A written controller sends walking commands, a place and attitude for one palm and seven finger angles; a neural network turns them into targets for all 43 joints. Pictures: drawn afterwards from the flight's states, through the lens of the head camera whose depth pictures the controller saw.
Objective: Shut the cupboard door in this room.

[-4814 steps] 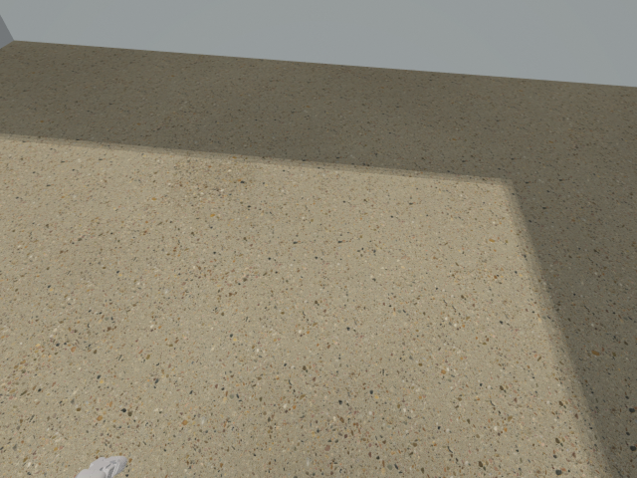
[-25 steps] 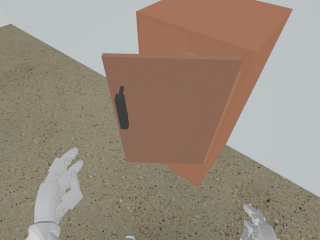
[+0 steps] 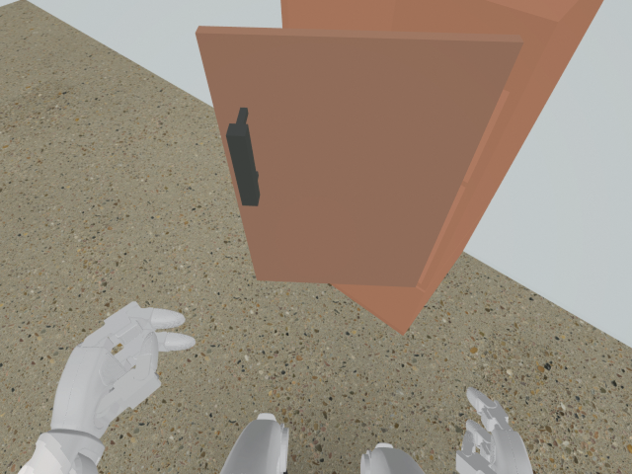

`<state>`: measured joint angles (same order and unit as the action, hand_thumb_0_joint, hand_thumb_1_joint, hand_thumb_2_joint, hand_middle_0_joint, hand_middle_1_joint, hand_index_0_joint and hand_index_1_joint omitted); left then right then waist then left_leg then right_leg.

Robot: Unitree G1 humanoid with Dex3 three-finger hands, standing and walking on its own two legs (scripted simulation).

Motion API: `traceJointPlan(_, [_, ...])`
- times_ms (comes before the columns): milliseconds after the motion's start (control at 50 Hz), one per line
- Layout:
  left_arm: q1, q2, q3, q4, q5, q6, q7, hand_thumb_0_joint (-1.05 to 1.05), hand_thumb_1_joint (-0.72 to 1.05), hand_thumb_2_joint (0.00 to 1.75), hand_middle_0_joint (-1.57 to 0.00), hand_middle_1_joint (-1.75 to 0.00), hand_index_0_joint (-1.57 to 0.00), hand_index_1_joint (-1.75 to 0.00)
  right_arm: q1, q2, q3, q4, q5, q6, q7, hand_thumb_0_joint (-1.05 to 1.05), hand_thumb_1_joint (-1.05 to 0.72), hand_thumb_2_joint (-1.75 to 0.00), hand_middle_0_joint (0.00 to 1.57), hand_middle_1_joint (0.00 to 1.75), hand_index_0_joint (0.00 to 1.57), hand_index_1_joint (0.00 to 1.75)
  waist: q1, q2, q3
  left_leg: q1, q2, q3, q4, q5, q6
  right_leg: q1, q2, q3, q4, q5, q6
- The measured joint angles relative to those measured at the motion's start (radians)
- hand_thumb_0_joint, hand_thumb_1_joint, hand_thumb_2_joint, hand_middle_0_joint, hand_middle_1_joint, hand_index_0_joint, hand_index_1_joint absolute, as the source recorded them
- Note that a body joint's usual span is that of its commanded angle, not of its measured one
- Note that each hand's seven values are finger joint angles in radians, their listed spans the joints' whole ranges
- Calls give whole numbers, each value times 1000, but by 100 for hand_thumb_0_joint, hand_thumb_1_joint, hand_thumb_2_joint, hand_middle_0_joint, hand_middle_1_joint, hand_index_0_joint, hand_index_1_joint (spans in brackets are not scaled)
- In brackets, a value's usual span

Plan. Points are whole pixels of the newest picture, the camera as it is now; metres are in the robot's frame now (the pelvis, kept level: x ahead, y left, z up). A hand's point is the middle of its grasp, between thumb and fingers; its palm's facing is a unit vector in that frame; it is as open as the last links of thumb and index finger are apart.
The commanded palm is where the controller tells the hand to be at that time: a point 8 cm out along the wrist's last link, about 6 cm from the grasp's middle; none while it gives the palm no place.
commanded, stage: raise the hand and make a fist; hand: left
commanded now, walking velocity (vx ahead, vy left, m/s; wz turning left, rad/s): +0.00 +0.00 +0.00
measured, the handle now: (247, 158) +0.53 +0.14 +0.08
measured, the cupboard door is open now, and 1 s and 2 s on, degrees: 37 37 37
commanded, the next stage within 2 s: bring the fist close to the handle in 1.18 s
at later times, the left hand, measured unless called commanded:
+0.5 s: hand (129, 370) +0.22 +0.21 +0.07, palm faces +0.02 -1.00 -0.03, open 3.1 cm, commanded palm +0.19 +0.27 +0.07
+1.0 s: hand (143, 354) +0.23 +0.20 +0.07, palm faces +0.01 -1.00 -0.04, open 3.1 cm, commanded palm +0.21 +0.26 +0.08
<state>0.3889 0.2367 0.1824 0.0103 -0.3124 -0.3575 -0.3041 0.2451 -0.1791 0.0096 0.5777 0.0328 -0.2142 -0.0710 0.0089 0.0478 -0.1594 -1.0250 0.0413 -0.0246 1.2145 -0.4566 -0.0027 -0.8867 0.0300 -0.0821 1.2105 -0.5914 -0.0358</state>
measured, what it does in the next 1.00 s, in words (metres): stands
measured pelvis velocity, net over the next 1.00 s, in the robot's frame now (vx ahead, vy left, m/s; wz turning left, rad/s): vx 0.01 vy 0.02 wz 0.00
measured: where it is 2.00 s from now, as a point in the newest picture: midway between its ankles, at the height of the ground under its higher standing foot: outside the picture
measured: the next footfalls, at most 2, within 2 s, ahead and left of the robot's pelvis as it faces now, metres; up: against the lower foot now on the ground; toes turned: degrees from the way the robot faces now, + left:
none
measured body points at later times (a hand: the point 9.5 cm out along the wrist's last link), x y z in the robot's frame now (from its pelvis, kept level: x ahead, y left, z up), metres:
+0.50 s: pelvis +0.00 +0.03 +0.01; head +0.06 +0.04 +0.46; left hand +0.21 +0.27 +0.07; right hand +0.21 -0.19 -0.05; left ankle +0.07 +0.12 -0.63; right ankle +0.00 -0.10 -0.63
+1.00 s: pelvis +0.01 +0.02 +0.02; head +0.06 +0.02 +0.46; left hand +0.23 +0.26 +0.08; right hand +0.18 -0.22 -0.06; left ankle +0.07 +0.12 -0.63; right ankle +0.00 -0.10 -0.63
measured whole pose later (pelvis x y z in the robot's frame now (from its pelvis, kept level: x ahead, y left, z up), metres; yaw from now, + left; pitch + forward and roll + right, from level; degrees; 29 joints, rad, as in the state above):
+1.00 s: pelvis +0.01 +0.02 +0.02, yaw +0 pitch +14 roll -3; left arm 0.38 0.25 0.14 -0.02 -0.27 -0.38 -0.22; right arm 0.27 -0.24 0.02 0.52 0.03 -0.17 -0.05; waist -0.01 0.05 -0.15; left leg -0.94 0.03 -0.02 1.14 -0.44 0.02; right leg -0.79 0.02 -0.07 1.11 -0.56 -0.02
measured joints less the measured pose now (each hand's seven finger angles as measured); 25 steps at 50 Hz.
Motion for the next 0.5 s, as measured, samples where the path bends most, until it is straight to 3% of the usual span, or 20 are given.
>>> traceJointPlan(200, [51,-15,-33,-34,18,-93,49,2,90,90,-88,-105,-89,-105,16,-54,-28,-10,-10,7,7,1,-91,-90,20,30,21,30,-3,-8,3,-4,-12,19,-1,-6,29,1,-13,17,-13,4,24])
traceJointPlan(500, [27,1,-64,-75,56,-28,96,2,90,90,-116,-135,-117,-135,-33,-34,19,-95,-12,42,20,1,-91,-90,20,30,21,30,4,-10,7,50,-21,8,-41,9,41,71,-18,6,-78,29,37])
